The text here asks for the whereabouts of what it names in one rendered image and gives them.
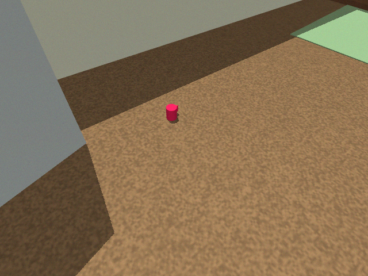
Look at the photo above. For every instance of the mug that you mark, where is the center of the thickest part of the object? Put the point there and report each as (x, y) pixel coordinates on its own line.
(171, 112)

